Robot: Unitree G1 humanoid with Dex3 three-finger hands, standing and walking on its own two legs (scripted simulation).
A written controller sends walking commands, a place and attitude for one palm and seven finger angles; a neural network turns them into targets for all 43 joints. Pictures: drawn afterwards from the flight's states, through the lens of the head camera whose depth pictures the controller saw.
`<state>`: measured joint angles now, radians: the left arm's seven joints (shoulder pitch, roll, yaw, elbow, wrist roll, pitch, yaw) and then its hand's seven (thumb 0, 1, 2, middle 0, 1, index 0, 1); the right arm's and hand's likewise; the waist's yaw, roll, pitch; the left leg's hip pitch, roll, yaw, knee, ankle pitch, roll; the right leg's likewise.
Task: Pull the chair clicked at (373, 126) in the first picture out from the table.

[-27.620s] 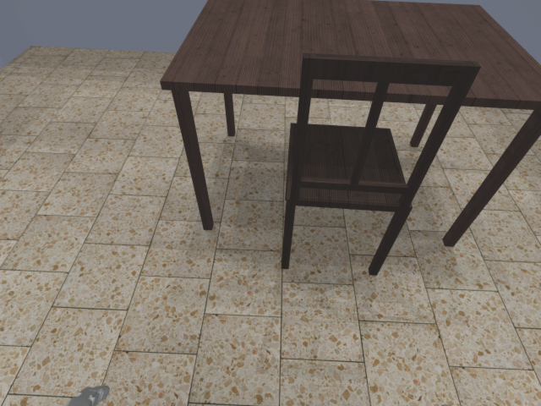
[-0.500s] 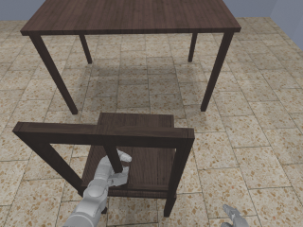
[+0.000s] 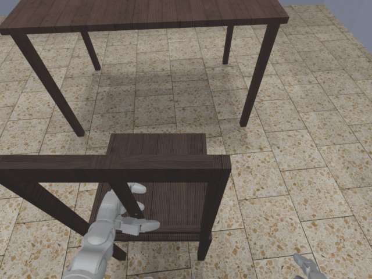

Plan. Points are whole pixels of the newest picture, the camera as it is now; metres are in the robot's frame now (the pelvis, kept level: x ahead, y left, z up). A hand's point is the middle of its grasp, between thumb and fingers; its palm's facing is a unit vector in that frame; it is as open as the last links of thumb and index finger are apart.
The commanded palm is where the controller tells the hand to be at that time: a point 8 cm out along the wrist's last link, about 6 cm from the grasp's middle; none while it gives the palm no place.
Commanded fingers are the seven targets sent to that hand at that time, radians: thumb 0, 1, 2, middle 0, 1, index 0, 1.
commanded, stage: open the thumb and straighten the fingers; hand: left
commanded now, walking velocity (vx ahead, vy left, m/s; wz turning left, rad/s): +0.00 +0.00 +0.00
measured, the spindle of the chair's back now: (133, 208) +0.28 +0.12 -0.05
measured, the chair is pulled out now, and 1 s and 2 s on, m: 0.61 0.61 0.61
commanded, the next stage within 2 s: draw the fingers out of the gap in 0.40 s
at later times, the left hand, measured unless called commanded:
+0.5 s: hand (131, 216) +0.27 +0.13 -0.06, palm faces -0.08 -0.99 -0.13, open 17.3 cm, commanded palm +0.25 +0.19 -0.04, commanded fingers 0.00 -0.55 0.20 0.00 0.00 0.00 0.00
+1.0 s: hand (124, 258) +0.18 +0.13 -0.06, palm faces -0.07 -0.99 -0.13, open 17.5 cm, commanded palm +0.17 +0.18 -0.04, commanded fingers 0.00 -0.55 0.20 0.00 0.00 0.00 0.00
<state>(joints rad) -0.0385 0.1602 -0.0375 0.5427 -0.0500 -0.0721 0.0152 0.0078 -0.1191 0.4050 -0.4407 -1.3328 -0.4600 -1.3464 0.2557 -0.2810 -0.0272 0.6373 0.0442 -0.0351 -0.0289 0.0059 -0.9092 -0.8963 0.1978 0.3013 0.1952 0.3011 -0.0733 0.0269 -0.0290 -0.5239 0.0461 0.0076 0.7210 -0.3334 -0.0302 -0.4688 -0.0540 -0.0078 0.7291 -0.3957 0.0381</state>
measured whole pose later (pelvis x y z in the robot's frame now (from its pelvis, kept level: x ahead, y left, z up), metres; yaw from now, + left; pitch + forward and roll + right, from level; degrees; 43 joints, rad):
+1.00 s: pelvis +0.00 +0.00 -0.03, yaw +2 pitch +11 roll -1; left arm 0.48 0.20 -0.10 -0.08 -0.04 0.09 -0.01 -0.02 -0.53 0.20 0.00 0.00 0.00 0.00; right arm 0.23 -0.23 0.01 0.48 0.04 -0.07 -0.09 0.01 -0.91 -0.90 0.20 0.30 0.20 0.30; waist -0.05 0.04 -0.12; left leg -0.71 0.04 -0.05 0.97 -0.45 -0.03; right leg -0.62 -0.06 -0.05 0.95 -0.52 0.04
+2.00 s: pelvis +0.01 +0.00 -0.03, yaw +2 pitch +8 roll -2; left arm 0.72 0.29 0.12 -0.49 -0.11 -0.11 0.04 -0.02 -0.41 0.26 -0.02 -0.03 -0.02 -0.03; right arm 0.23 -0.19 0.00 0.50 0.06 -0.04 -0.13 0.01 -0.91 -0.90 0.20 0.30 0.20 0.30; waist 0.04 0.07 -0.13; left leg -0.63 0.06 -0.06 0.96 -0.47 -0.04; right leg -0.52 -0.04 -0.06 0.91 -0.52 0.03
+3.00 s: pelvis +0.03 -0.01 +0.02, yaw +1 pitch -3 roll +0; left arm 0.50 0.36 0.35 -0.47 -0.06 -0.06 0.15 0.01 0.89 0.89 -0.21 -0.30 -0.21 -0.30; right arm 0.18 -0.23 -0.01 0.64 0.03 -0.10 -0.10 0.01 -0.91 -0.90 0.20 0.30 0.20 0.30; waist 0.06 0.08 0.04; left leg -0.14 0.06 0.00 0.49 -0.29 -0.04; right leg -0.06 -0.04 -0.03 0.45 -0.33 0.03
